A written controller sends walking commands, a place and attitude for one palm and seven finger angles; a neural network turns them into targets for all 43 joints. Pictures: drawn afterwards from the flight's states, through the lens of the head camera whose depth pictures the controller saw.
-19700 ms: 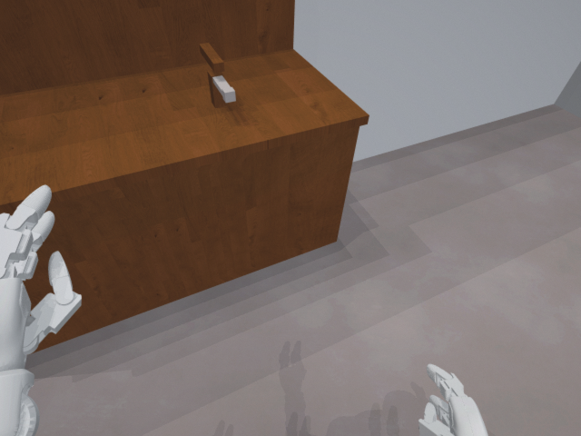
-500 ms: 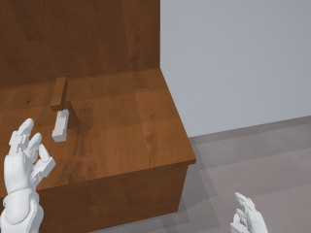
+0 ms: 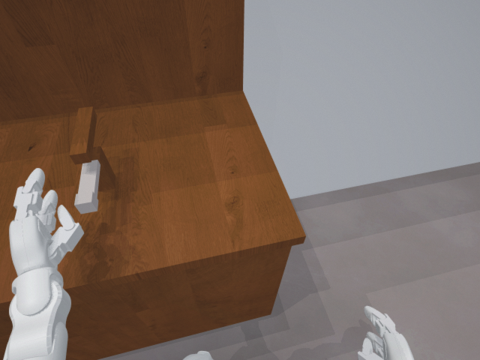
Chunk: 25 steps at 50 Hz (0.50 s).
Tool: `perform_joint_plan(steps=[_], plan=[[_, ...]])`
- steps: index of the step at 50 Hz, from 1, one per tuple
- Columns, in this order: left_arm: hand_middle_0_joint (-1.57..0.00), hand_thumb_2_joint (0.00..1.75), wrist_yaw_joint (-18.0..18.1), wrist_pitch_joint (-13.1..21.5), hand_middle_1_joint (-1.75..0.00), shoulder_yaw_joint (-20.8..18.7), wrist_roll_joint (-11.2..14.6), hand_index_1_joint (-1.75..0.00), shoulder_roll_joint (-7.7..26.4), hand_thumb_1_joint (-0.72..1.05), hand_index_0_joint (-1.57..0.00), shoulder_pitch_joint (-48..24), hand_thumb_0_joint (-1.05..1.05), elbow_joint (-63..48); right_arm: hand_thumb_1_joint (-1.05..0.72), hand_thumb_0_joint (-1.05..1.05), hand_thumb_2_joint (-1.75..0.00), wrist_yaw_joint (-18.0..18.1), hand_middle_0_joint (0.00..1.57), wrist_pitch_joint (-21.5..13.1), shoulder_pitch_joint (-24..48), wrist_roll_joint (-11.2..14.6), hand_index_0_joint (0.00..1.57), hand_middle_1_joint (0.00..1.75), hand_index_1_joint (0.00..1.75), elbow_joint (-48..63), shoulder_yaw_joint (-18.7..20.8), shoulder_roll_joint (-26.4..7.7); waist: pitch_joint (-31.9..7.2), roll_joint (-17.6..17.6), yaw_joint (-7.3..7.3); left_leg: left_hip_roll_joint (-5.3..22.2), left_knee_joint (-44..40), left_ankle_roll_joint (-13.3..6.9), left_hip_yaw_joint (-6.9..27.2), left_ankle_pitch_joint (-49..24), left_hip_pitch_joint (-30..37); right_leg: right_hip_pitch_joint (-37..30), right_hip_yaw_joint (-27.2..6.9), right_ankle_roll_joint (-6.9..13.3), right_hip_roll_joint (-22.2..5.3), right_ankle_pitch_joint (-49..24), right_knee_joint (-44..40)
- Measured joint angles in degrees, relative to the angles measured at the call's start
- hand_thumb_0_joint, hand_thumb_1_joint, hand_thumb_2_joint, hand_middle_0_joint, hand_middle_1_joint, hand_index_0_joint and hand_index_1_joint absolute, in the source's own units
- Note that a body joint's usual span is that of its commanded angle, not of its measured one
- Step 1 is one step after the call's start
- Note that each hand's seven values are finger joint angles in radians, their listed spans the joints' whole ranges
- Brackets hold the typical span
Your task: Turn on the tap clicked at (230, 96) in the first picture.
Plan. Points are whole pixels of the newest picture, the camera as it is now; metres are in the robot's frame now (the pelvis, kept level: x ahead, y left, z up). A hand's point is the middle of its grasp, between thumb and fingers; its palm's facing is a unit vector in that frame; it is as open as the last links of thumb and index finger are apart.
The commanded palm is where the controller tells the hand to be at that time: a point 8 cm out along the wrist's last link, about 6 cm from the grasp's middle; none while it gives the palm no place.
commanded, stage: reach beside the lever's end, fingers flat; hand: left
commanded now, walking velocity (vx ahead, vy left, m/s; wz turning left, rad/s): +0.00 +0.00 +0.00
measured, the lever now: (86, 202) +0.35 +0.30 +0.05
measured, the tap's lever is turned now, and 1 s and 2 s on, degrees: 0 0 19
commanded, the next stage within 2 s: push the lever round in 0.80 s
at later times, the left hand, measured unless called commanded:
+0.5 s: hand (75, 214) +0.33 +0.31 +0.06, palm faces +0.49 -0.87 -0.10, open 7.8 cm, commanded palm +0.27 +0.35 +0.05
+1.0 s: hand (74, 215) +0.33 +0.32 +0.05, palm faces +0.49 -0.87 -0.09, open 7.8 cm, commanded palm +0.28 +0.35 +0.05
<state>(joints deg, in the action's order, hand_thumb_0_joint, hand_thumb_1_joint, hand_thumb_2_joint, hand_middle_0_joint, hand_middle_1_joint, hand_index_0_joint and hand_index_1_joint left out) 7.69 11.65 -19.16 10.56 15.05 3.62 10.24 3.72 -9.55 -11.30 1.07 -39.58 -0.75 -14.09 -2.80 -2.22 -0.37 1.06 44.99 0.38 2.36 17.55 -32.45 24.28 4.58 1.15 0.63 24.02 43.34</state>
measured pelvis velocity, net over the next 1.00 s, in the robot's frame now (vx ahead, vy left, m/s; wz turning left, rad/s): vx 0.00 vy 0.01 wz -0.01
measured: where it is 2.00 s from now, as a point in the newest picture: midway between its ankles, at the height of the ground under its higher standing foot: outside the picture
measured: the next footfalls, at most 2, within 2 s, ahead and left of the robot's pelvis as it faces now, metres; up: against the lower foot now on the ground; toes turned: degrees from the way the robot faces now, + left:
none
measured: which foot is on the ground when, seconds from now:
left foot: down 0.00-1.00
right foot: down 0.00-1.00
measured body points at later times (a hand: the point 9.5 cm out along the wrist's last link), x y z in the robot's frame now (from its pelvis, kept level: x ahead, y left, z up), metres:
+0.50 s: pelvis +0.00 +0.01 -0.01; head +0.04 +0.02 +0.43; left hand +0.30 +0.35 +0.06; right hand +0.13 -0.25 -0.12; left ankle +0.06 +0.12 -0.71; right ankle -0.02 -0.11 -0.71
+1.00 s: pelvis +0.00 +0.01 -0.02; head +0.05 +0.03 +0.43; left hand +0.30 +0.36 +0.06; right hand +0.14 -0.24 -0.11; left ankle +0.06 +0.12 -0.71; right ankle -0.02 -0.11 -0.71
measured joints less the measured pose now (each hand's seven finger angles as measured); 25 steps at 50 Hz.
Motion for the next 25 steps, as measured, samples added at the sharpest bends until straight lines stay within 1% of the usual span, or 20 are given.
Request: perform_joint_plan(steps=[6,10,16,21,25], plan=[[-0.17,0.9,-0.2,1.2,-0.19,-1.6,-0.3,-0.18,0.8,0.9,-0.17,-1.7,0.02,3.3,-0.91,0.01,-0.9,-0.3,0.2,1.1,-0.3,-0.1,0.2,0.3,0.29,0.1,0.0,0.3,-0.4,0.2,0.33,0.2,1.1,-0.1,-0.1,0.4,-1.4,1.4,-0.2,-0.1,0.2,0.2,0.9],[-0.17,0.9,-0.9,2.1,-0.18,-2.8,0.1,-0.17,1.6,0.9,-0.16,-3.2,0.02,5.8,-0.91,0.01,-0.9,-0.2,0.2,1.6,-0.5,-0.1,0.2,0.3,0.29,-0.1,0.0,0.2,-0.5,0.1,0.39,0.3,2.0,-0.2,0.0,0.7,-2.7,2.5,-0.1,-0.1,0.3,0.4,1.6],[-0.16,0.9,-2.1,3.2,-0.16,-4.7,0.1,-0.16,3.3,0.9,-0.16,-8.2,0.02,11.6,-0.91,0.01,-0.9,0.3,0.2,2.2,-0.4,-0.1,0.2,0.3,0.29,-0.8,-0.1,-0.2,-0.4,0.3,0.57,0.3,3.9,-0.2,0.4,1.0,-5.5,5.1,0.3,-0.2,0.3,0.8,3.3],[-0.16,0.9,-3.0,4.3,-0.16,-5.1,-0.4,-0.15,4.2,0.9,-0.15,-10.7,0.02,14.0,-0.91,0.01,-0.9,0.1,0.2,2.6,-0.9,-0.3,0.2,0.3,0.29,-0.8,0.2,-0.4,-0.8,0.4,1.01,0.4,5.3,-0.3,0.4,1.5,-7.5,7.0,0.3,-0.2,0.4,1.1,4.4],[-0.16,0.9,-3.5,4.0,-0.16,-5.6,-0.1,-0.15,4.5,0.9,-0.15,-11.2,0.02,15.0,-0.91,0.01,-0.9,-0.2,0.2,3.4,-1.6,-0.2,0.2,0.3,0.29,-0.3,0.3,-0.4,-1.1,0.4,1.47,0.6,5.9,-0.4,0.1,1.9,-8.2,7.8,-0.1,-0.4,0.5,1.3,4.9]])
